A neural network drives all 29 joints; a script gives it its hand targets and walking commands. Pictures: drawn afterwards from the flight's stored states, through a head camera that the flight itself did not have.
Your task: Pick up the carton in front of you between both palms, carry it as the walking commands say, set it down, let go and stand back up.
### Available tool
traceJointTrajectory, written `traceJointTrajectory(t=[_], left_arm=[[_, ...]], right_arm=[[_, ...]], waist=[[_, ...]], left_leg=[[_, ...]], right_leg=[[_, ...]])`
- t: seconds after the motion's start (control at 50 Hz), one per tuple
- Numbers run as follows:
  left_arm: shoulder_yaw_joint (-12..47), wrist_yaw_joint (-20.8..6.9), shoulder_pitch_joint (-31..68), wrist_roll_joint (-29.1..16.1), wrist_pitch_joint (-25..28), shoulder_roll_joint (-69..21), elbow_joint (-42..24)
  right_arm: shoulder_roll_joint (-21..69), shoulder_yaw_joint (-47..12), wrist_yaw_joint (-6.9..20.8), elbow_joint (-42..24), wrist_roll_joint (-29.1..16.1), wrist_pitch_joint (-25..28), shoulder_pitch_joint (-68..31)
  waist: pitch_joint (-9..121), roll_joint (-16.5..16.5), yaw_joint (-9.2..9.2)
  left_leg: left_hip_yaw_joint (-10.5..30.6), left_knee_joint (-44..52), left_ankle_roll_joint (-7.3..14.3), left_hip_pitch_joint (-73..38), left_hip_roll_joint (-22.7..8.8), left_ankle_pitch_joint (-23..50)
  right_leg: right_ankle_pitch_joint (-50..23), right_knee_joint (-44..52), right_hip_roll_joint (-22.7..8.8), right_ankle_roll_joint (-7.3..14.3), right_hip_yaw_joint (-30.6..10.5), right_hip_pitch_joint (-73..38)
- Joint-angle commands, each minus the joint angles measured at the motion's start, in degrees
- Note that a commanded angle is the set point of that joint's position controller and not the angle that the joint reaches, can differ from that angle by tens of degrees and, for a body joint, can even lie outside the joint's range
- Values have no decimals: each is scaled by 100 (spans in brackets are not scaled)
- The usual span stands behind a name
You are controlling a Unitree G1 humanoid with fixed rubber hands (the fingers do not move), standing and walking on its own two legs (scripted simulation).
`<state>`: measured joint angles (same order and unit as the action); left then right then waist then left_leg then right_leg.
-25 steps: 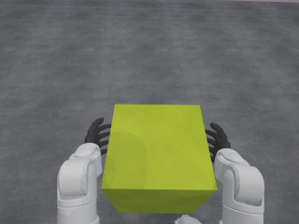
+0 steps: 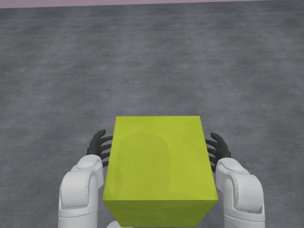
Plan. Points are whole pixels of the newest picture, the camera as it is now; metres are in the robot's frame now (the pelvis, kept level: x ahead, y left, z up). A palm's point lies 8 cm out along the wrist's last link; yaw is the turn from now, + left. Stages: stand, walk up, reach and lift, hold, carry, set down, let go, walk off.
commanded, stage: carry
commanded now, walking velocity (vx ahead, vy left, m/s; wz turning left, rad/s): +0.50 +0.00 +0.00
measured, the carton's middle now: (158, 174) +0.26 +0.00 -0.02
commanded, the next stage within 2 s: none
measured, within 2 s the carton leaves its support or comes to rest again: neither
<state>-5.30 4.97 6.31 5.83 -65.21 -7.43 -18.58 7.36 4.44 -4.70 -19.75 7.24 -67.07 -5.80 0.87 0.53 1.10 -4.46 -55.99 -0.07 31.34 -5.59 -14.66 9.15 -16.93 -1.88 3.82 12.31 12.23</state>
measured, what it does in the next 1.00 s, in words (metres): walks ahead: left foot, then right foot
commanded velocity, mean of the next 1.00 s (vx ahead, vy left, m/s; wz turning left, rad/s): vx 0.50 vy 0.00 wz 0.00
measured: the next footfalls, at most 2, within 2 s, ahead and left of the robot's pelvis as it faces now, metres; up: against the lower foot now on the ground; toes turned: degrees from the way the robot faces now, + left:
left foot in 0.26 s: +0.37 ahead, +0.13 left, +0.00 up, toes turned +9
right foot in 0.76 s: +0.70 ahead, -0.09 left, +0.00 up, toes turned -12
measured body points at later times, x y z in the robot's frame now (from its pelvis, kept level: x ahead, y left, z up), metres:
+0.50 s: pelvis +0.33 +0.06 +0.00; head +0.36 +0.07 +0.45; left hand +0.63 +0.19 +0.06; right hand +0.60 -0.11 +0.07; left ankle +0.33 +0.13 -0.75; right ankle +0.33 -0.09 -0.68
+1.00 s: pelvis +0.67 -0.01 +0.00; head +0.70 -0.03 +0.45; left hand +0.94 +0.14 +0.05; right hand +0.94 -0.16 +0.04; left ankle +0.67 +0.14 -0.68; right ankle +0.66 -0.08 -0.75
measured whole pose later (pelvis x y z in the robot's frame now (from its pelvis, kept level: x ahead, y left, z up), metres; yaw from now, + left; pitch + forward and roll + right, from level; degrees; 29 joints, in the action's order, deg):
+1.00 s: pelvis +0.67 -0.01 +0.00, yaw +0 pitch +4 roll +2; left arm -5.4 4.9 6.2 6.0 -65.0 -7.4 -17.6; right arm 7.4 4.3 -4.8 -18.9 7.4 -67.0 -5.8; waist 0.9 0.6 1.1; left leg -4.7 -55.1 -0.2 31.5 -5.6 -14.7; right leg 9.5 -16.7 -2.0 3.5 12.0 11.7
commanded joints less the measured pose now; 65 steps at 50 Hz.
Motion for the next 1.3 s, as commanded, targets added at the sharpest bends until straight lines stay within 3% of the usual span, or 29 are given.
traceJointTrajectory(t=[0.0,0.16,0.22,0.24,0.26,0.28,0.3,0.34,0.36,0.4,0.52,0.66,0.7,0.72,0.74,0.76,0.78,0.8,0.84,0.86,0.88,1.02,1.14,1.18,1.2,1.22,1.24,1.26,1.28], left_arm=[[4163,-1652,2236,-2425,-34,-5527,-538],[3940,-1494,2199,-2235,-367,-4789,-670],[3898,-1454,2406,-2207,-509,-4652,-642],[3902,-1449,2518,-2206,-552,-4595,-650],[3967,-1444,2718,-2251,-622,-4602,-739],[3990,-1454,2787,-2284,-650,-4613,-749],[4075,-1464,2823,-2285,-620,-4818,-570],[4119,-1495,2957,-2332,-503,-5213,-528],[4148,-1497,2990,-2341,-446,-5385,-517],[4189,-1465,2959,-2335,-347,-5563,-535],[4200,-1316,2706,-2207,-298,-5418,-708],[4118,-1413,2567,-2223,-496,-5140,-445],[4090,-1456,2556,-2248,-503,-5152,-353],[4067,-1478,2519,-2241,-492,-5191,-272],[4023,-1503,2436,-2229,-475,-5207,-194],[3946,-1529,2400,-2158,-440,-5129,-72],[3928,-1544,2300,-2176,-363,-5310,109],[3973,-1565,2371,-2250,-312,-5445,-12],[4042,-1585,2552,-2336,-175,-5796,-135],[4082,-1592,2620,-2372,-123,-5880,-227],[4117,-1603,2635,-2400,-82,-5917,-289],[4166,-1672,2184,-2423,12,-5555,-492],[4031,-1521,2156,-2290,-222,-4946,-751],[3974,-1475,2177,-2230,-335,-4779,-730],[3957,-1461,2251,-2222,-392,-4714,-729],[3943,-1453,2332,-2224,-448,-4642,-743],[3940,-1451,2447,-2221,-495,-4538,-740],[4028,-1440,2596,-2293,-576,-4603,-855],[4037,-1448,2545,-2271,-580,-4651,-688]], right_arm=[[5544,-4201,1332,-614,-2245,216,-2485],[4777,-4068,1330,-875,-2395,-205,-2667],[4641,-3918,1366,-702,-2404,-346,-2674],[4594,-3833,1378,-620,-2383,-376,-2674],[4511,-3737,1397,-473,-2318,-377,-2674],[4658,-3715,1408,-325,-2332,-345,-2641],[4799,-3728,1422,-380,-2404,-338,-2715],[5210,-3777,1448,-453,-2439,-251,-2937],[5371,-3830,1460,-504,-2468,-207,-3064],[5478,-3884,1483,-623,-2533,-140,-3134],[5147,-3859,1515,-835,-2563,-158,-2889],[4871,-3748,1476,-468,-2303,-292,-2576],[4909,-3767,1475,-442,-2282,-295,-2650],[4922,-3796,1477,-427,-2289,-296,-2672],[4907,-3826,1482,-429,-2288,-289,-2746],[4976,-3914,1485,-477,-2353,-309,-2822],[4971,-3976,1497,-554,-2359,-282,-2876],[5169,-4023,1504,-405,-2367,-212,-2954],[5508,-4091,1518,-424,-2429,-43,-3061],[5644,-4122,1505,-427,-2447,24,-3022],[5729,-4145,1484,-440,-2431,88,-2979],[5588,-4224,1328,-593,-2249,253,-2446],[4934,-4148,1324,-956,-2390,-55,-2598],[4757,-4062,1345,-907,-2414,-186,-2604],[4710,-4012,1355,-829,-2406,-236,-2557],[4638,-3931,1367,-741,-2382,-278,-2528],[4579,-3860,1377,-690,-2363,-326,-2501],[4537,-3781,1405,-489,-2314,-290,-2542],[4689,-3757,1411,-400,-2391,-288,-2435]], waist=[[1696,-812,-24],[896,-983,14],[1312,-780,-139],[1711,-403,-255],[2205,865,-297],[2345,1973,-284],[2245,1406,-262],[2104,403,-228],[2060,310,-184],[2088,541,-166],[1607,672,-189],[889,859,-206],[1105,973,-134],[1410,803,-50],[1807,425,74],[2400,-818,100],[2532,-1973,83],[2352,-1490,55],[2158,-493,7],[2121,-403,-13],[2130,-504,-20],[1556,-828,-16],[974,-981,17],[1018,-1005,-1],[1186,-882,-89],[1510,-553,-184],[1932,59,-286],[2437,1678,-261],[2419,1533,-250]], left_leg=[[-170,892,-148,456,-90,446],[-676,2722,48,4,157,1333],[-1152,3223,162,-1737,618,1064],[-885,3179,166,-2964,422,692],[1548,3550,755,-4178,-1143,64],[3381,4325,1348,-4810,-1873,527],[2941,4218,1360,-4700,-1915,1279],[1760,4044,1008,-4064,-1566,2187],[1386,4187,804,-3762,-1426,1979],[852,4398,674,-3541,-1221,1638],[182,4689,790,-3899,-988,1899],[-393,4453,559,-4032,-824,3209],[-638,3764,391,-3962,-767,4191],[-957,2880,248,-3690,-563,4346],[-1026,1714,114,-2931,-363,3549],[-855,-15,-135,-1388,55,1877],[-325,-1311,-194,45,763,-1055],[310,-2045,0,455,430,-1244],[505,-1674,165,447,-58,-740],[510,-1161,155,297,-183,-452],[389,-858,135,122,-164,-227],[-278,1328,-171,492,-52,613],[-660,2659,16,56,166,1316],[-819,2881,132,-520,291,1255],[-1065,3189,143,-1274,530,1392],[-1171,3352,114,-2360,637,1468],[-93,3346,187,-3429,-321,2213],[2270,3517,1166,-4864,-1782,2940],[2549,3796,1453,-4705,-1959,4061]], right_leg=[[-1176,774,-1415,430,-1049,-1763],[-2110,543,-1233,155,-432,-1908],[-3092,-974,-968,-136,63,-1580],[-2411,-2063,-777,-279,132,-850],[-981,-3812,-292,-568,63,636],[1660,-5025,357,-636,-447,2058],[1829,-5790,16,-453,-1074,2439],[1240,-5505,-475,-249,-1265,2453],[928,-5034,-601,-242,-1276,2287],[546,-4512,-528,-308,-1050,2086],[-159,-2740,-462,-538,-564,2587],[-888,-1110,-161,-342,-82,2057],[-815,-907,69,-242,137,1098],[-703,-644,318,-217,398,119],[-332,-676,117,-225,159,-1119],[321,-443,-1470,385,-2243,-2470],[-176,355,-2263,974,-4142,-3111],[-962,264,-2275,1002,-3642,-2928],[-1897,95,-1926,648,-2507,-2229],[-1592,256,-1799,441,-2179,-1948],[-1355,355,-1690,315,-1868,-1793],[-1369,749,-1345,395,-937,-1857],[-2126,576,-1227,177,-473,-1929],[-2830,107,-1205,55,-312,-1961],[-3380,-622,-1039,-103,-30,-1796],[-3271,-1652,-776,-297,173,-1346],[-1545,-2916,-610,-510,114,-482],[875,-4601,163,-772,-169,1333],[2112,-5550,247,-674,-819,1856]])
